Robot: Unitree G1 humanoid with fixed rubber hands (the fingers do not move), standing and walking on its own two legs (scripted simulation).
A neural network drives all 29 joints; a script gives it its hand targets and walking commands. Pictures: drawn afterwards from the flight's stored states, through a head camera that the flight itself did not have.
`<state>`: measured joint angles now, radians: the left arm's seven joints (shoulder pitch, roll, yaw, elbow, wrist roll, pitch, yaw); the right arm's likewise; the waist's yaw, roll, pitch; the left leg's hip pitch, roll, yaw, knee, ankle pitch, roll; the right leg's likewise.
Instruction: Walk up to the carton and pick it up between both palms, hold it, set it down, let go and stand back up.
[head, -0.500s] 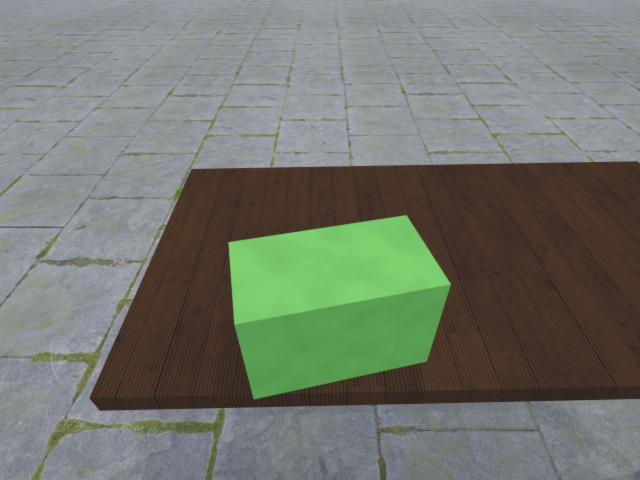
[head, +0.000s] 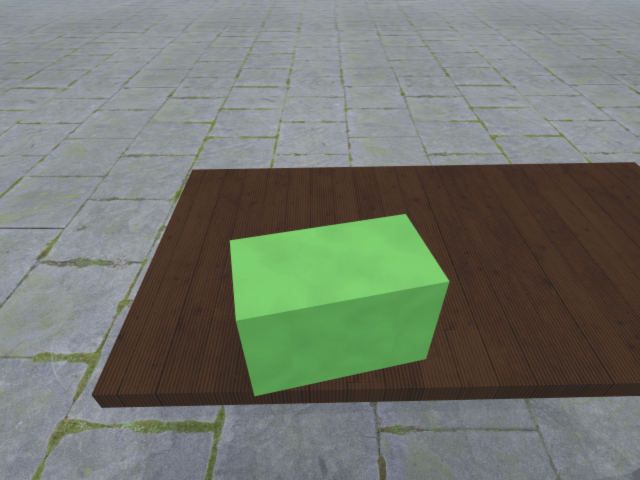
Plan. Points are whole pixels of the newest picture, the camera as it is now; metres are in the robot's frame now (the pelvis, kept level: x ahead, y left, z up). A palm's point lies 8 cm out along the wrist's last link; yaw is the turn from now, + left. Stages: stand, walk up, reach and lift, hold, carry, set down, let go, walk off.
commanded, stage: stand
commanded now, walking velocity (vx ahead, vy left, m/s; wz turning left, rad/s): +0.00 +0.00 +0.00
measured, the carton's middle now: (332, 302) +0.43 +0.01 -0.03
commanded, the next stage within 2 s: none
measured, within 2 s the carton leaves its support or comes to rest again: neither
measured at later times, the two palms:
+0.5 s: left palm out of the picture +0.05 +0.27 -0.13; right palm out of the picture +0.08 -0.26 -0.11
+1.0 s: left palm out of the picture +0.05 +0.27 -0.12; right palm out of the picture +0.08 -0.26 -0.11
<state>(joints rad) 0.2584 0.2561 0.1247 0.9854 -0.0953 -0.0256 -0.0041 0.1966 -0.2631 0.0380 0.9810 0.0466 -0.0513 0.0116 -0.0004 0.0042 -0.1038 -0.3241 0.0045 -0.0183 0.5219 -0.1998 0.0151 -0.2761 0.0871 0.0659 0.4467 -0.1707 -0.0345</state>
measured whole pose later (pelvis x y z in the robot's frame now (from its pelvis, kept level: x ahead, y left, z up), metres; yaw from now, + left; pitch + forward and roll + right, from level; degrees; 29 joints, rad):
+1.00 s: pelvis +0.00 +0.00 +0.00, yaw +0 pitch +0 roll -1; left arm 0.25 0.26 0.12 1.00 -0.10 -0.03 -0.01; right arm 0.20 -0.26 0.04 0.99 0.05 -0.05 0.01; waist 0.00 0.00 -0.07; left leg -0.32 0.00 -0.02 0.51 -0.19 0.02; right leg -0.28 0.09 0.07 0.44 -0.16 -0.03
